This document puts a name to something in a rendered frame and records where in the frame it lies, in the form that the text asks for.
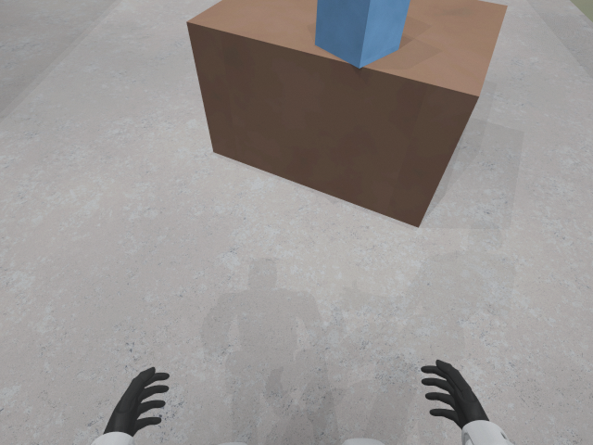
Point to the left robot hand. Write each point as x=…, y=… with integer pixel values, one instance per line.
x=129, y=408

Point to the robot right forearm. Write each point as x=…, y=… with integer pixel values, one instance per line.
x=482, y=432

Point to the right robot hand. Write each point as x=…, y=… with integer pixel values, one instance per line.
x=466, y=405

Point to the carton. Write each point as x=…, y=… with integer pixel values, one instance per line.
x=360, y=31

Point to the pedestal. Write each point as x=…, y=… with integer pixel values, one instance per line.
x=381, y=136

